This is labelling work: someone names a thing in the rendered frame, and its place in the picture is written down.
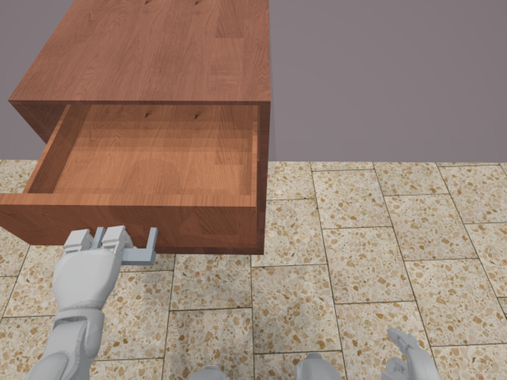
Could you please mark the handle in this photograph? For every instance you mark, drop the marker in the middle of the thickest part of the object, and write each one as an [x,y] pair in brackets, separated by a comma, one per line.
[131,256]

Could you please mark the robot right shin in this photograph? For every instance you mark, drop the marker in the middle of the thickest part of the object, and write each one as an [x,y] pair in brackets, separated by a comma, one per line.
[314,355]

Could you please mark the robot left hand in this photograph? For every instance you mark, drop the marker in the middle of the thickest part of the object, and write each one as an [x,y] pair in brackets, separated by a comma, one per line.
[85,278]

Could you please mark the robot right hand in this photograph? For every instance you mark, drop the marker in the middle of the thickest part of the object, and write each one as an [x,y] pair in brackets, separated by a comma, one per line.
[419,365]

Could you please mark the robot left forearm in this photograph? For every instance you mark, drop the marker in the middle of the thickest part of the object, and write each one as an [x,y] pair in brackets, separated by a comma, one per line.
[72,346]

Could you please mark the right robot thigh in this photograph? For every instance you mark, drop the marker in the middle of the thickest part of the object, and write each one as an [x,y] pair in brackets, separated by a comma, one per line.
[316,369]

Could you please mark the cabinet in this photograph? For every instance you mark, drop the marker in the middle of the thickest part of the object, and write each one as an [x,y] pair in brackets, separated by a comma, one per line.
[156,52]

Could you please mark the drawer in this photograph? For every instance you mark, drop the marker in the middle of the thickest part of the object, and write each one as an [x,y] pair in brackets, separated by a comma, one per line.
[189,170]

